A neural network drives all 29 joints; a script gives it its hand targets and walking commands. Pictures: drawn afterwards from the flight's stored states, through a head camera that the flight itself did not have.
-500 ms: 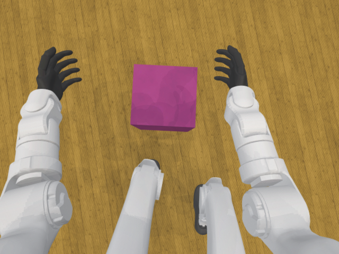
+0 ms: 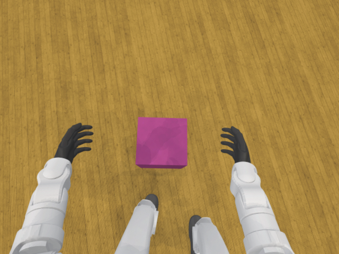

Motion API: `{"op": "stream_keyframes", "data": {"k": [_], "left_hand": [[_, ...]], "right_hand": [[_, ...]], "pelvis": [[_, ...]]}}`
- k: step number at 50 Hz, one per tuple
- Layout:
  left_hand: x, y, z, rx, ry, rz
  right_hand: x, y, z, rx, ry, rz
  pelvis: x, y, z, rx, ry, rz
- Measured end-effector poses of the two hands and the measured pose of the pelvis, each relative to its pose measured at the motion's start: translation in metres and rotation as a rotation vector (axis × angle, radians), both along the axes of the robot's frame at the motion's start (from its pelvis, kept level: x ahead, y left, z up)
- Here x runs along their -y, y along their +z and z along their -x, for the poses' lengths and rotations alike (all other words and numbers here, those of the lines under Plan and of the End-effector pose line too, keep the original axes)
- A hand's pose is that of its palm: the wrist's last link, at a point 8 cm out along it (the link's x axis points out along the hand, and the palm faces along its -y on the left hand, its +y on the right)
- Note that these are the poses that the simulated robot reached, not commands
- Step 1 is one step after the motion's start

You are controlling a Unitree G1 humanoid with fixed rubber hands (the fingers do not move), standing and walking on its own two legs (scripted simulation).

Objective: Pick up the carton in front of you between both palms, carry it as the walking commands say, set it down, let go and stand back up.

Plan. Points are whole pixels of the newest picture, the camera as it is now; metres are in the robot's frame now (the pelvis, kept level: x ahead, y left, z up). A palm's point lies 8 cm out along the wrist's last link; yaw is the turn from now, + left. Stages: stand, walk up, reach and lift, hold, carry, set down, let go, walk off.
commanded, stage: let go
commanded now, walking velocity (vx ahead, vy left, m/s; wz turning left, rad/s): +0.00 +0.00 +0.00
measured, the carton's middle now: (161, 145) +0.44 +0.08 -0.58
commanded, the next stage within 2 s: stand in 0.94 s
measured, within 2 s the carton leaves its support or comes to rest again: neither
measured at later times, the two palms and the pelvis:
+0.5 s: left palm (73, 218) +0.20 +0.20 +0.00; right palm (334, 230) +0.24 -0.26 +0.00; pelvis +0.05 -0.04 +0.07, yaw +2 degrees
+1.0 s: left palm (63, 211) +0.21 +0.22 +0.01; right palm out of the picture +0.21 -0.28 -0.01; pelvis +0.06 -0.04 +0.07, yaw +4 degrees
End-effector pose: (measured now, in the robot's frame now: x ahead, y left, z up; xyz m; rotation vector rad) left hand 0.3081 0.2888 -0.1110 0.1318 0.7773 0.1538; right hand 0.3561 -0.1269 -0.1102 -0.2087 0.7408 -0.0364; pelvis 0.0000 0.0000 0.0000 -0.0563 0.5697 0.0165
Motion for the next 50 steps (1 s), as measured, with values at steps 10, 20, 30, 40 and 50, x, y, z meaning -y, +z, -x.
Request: {"op": "stream_keyframes", "data": {"k": [10,20,30,40,50], "left_hand": [[0.026,0.058,0.054,-0.005,0.000,0.005],[0.074,0.105,0.106,-0.020,-0.021,0.000],[0.104,0.116,0.101,-0.011,-0.055,0.006],[0.107,0.116,0.092,-0.028,-0.068,-0.004],[0.073,0.116,0.099,-0.003,-0.006,-0.103]], "right_hand": [[0.041,0.050,0.043,-0.013,0.021,-0.008],[0.107,0.092,0.102,-0.031,0.011,-0.006],[0.153,0.116,0.130,-0.032,-0.013,-0.001],[0.153,0.117,0.131,-0.043,-0.021,-0.008],[0.149,0.102,0.141,-0.071,-0.015,0.058]], "pelvis": [[0.005,0.038,-0.026,0.164,0.018,-0.031],[0.028,0.067,-0.043,0.398,0.013,-0.066],[0.054,0.073,-0.055,0.567,0.013,-0.091],[0.055,0.073,-0.059,0.619,0.004,-0.093],[0.043,0.067,-0.061,0.570,0.040,-0.097]]}}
